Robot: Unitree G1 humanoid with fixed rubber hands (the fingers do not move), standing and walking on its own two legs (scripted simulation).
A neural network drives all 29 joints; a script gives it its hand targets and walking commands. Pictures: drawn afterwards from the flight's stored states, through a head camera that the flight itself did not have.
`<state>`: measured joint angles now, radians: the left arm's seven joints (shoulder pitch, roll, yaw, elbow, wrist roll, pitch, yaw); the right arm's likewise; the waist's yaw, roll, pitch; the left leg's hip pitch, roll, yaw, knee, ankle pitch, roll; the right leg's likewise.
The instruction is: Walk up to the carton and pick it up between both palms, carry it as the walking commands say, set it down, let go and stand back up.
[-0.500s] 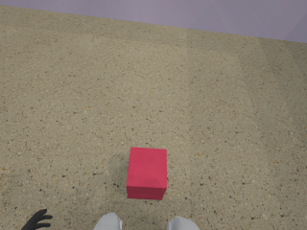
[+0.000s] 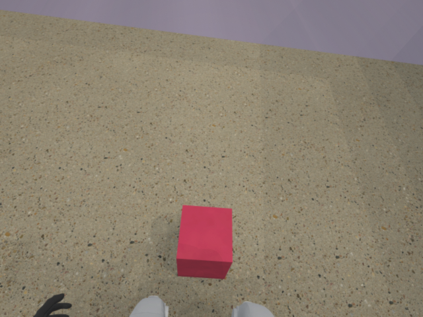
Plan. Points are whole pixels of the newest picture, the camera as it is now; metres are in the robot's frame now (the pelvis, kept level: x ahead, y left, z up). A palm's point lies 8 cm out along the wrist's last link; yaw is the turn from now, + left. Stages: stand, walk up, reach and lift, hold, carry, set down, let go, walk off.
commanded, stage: walk up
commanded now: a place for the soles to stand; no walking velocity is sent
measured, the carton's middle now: (204, 243) +0.46 -0.01 -0.60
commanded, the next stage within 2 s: reach and lift in 0.08 s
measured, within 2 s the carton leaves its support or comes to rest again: neither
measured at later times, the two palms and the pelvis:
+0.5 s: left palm (73, 282) +0.19 +0.26 -0.10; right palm (359, 314) +0.15 -0.29 -0.09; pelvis +0.00 +0.00 +0.00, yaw -1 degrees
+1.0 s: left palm (109, 235) +0.30 +0.23 -0.14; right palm (313, 257) +0.27 -0.24 -0.12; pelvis -0.01 +0.01 -0.02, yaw -3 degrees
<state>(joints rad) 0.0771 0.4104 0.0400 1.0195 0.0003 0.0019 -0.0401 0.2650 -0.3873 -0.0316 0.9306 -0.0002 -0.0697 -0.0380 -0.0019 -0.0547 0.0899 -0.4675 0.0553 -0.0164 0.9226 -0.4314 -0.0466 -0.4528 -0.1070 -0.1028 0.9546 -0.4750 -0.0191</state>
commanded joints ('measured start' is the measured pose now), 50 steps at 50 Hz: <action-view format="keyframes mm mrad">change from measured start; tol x8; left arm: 1 -61 223 56 -42 8 -25 24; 4 -58 243 60 -44 9 -27 23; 5 -318 95 170 -395 -34 11 16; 6 -231 150 189 -517 22 51 -1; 16 0 90 189 -511 80 144 11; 26 -226 54 189 -629 44 96 47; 43 -375 -43 152 -415 -1 59 99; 50 -679 -70 151 -510 -36 68 120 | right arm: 1 -111 -260 -40 -6 -18 -13 -10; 4 -86 -231 -38 -6 -11 -13 -1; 5 -436 -99 -149 -357 -26 63 43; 6 -445 -169 -202 -558 -67 103 37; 13 -250 -169 -205 -387 -98 210 56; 16 -225 -199 -223 -442 -105 215 56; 33 -595 -27 -168 -499 -20 138 8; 34 -505 -32 -177 -457 -26 133 4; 43 -599 -42 -212 -328 3 123 23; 50 -882 -72 -241 -355 41 117 38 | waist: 1 28 79 -138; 4 22 31 -171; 6 -21 -16 75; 23 -1 121 -105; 39 11 112 -745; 44 -3 179 -680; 50 -9 161 -779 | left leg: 1 -47 48 -116 -256 165 127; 4 5 15 -51 -198 157 99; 6 36 -154 158 -187 53 5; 13 84 -132 136 -154 62 -24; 26 -122 -96 77 -40 215 -20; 39 -323 -111 29 89 604 -14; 50 -310 -104 36 64 465 -18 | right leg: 1 160 -68 163 -366 -14 -74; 4 138 -102 204 -417 -48 -81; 5 -207 140 35 -355 -9 -21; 6 -217 134 4 -380 -46 -12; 10 -156 110 38 -332 -120 -20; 15 30 146 24 -249 106 10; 26 -68 138 77 -124 278 39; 39 -114 155 120 40 745 32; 47 -453 167 102 11 422 26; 50 -474 177 83 14 457 36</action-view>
